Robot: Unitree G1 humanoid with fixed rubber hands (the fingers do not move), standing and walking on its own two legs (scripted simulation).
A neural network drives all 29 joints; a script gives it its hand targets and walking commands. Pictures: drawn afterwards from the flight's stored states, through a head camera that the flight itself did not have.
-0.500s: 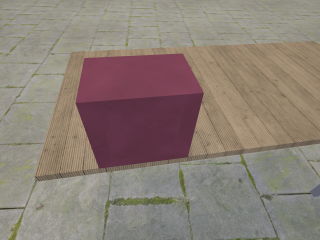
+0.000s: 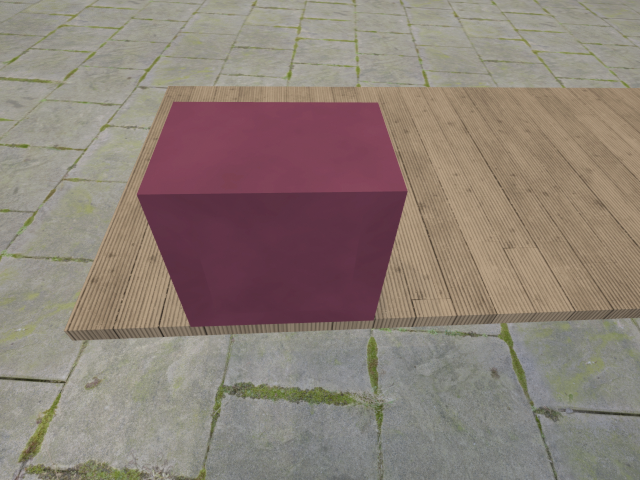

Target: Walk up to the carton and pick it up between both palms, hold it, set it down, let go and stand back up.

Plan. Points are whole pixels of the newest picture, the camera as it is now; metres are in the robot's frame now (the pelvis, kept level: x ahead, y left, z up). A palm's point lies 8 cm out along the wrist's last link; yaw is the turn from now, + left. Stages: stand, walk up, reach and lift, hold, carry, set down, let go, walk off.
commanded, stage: walk up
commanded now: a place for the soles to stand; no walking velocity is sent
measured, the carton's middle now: (280, 219) +0.45 +0.04 +0.10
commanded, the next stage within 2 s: none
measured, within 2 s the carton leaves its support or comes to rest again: neither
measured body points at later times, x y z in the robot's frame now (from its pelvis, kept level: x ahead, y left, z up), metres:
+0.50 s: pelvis +0.00 +0.00 -0.01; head +0.02 +0.01 +0.44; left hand +0.01 +0.26 -0.16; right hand +0.04 -0.25 -0.15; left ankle +0.07 +0.14 -0.73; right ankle -0.04 -0.06 -0.73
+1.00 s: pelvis +0.00 +0.00 -0.02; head +0.03 +0.02 +0.43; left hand +0.00 +0.27 -0.17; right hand +0.11 -0.24 -0.15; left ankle +0.06 +0.13 -0.73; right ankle -0.04 -0.06 -0.73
